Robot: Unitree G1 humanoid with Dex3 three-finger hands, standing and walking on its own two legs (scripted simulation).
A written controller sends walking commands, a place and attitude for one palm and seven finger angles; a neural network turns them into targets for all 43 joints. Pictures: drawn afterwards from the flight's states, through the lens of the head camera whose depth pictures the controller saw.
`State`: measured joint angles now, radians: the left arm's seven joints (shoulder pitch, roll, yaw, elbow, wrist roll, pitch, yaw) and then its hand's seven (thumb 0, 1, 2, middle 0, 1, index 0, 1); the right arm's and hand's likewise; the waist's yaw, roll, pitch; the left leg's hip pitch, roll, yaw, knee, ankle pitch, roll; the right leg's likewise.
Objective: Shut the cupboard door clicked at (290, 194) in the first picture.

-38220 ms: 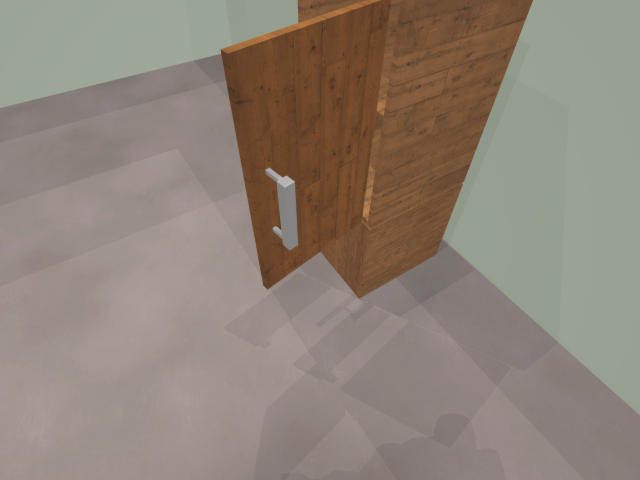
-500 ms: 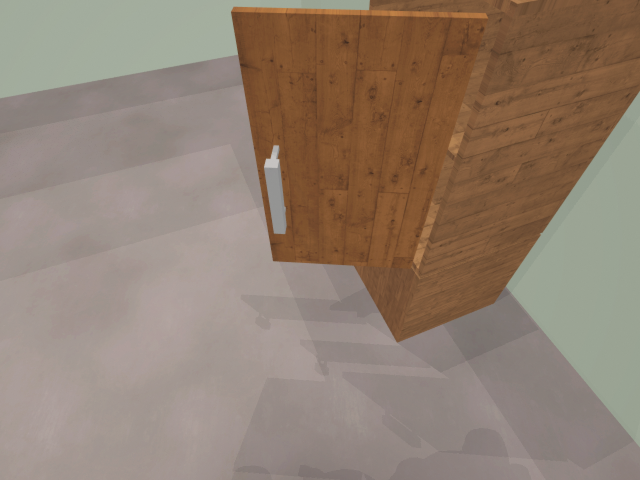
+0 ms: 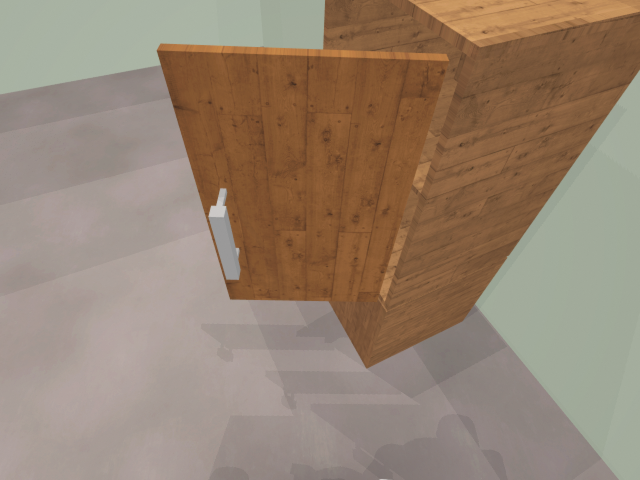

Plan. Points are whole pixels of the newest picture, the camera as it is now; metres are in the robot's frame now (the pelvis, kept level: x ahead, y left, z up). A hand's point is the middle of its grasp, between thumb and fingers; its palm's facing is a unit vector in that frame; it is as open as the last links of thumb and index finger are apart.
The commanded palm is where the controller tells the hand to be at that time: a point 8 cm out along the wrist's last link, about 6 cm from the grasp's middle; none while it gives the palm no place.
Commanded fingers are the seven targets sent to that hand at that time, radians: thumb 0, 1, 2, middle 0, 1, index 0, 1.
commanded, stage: come to a stop and stand still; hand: left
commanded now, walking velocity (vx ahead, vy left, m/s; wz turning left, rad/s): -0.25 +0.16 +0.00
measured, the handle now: (228, 236) +0.51 +0.18 -0.07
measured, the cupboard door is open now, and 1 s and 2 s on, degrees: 64 64 64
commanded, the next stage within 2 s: look again from close up in 1.20 s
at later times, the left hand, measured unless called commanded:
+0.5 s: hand out of the picture +0.07 +0.20 -0.18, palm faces +0.07 -0.97 -0.22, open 7.4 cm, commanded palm none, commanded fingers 0.00 0.90 0.90 -0.20 -0.30 -0.20 -0.30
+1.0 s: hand out of the picture +0.01 +0.13 -0.18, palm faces +0.01 -0.99 -0.15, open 7.3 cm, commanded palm none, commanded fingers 0.00 0.90 0.90 -0.20 -0.30 -0.20 -0.30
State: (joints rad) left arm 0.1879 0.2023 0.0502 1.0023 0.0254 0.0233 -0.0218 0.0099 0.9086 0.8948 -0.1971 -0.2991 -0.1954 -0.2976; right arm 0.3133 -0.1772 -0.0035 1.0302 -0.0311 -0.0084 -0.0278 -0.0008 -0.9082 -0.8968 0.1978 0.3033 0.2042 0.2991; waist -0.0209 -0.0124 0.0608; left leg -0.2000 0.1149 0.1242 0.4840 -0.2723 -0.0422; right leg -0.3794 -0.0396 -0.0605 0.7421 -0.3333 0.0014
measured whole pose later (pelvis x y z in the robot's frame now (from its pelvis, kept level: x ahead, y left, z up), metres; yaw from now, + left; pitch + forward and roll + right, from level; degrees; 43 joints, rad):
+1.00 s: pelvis +0.02 -0.03 +0.01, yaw +0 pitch -1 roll +0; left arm 0.28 0.15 -0.01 1.14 0.02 0.01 0.03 0.02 0.92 0.89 -0.20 -0.30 -0.20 -0.30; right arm 0.28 -0.16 0.00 1.15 0.00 0.02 -0.03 0.00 -0.92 -0.90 0.19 0.30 0.20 0.30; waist 0.00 -0.04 0.04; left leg -0.17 0.04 0.08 0.37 -0.18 -0.01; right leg -0.09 0.02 0.00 0.38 -0.27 -0.02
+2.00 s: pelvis +0.03 -0.01 -0.01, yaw +0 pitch -1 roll +1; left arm 0.42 0.21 0.04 0.53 -0.07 0.02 0.08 0.02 0.90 0.89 -0.20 -0.30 -0.20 -0.30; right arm 0.27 -0.19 0.02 0.96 0.04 -0.15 -0.07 0.00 -0.91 -0.90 0.20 0.30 0.20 0.30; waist 0.00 -0.03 0.06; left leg -0.26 0.01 0.08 0.57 -0.30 0.01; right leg -0.25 -0.02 -0.02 0.71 -0.36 -0.01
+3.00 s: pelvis -0.02 +0.00 -0.12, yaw +2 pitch +17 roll -3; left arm 0.43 0.24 0.11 -0.07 -0.27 -0.42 -0.23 0.02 0.90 0.90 -1.01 -1.19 -1.01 -1.19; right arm 0.24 -0.25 0.00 0.50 0.01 -0.20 -0.05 0.01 -0.91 -0.90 0.20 0.30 0.20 0.30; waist 0.00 0.03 -0.16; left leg -1.08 0.01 -0.02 1.30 -0.52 0.03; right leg -1.00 0.01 -0.08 1.26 -0.57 -0.01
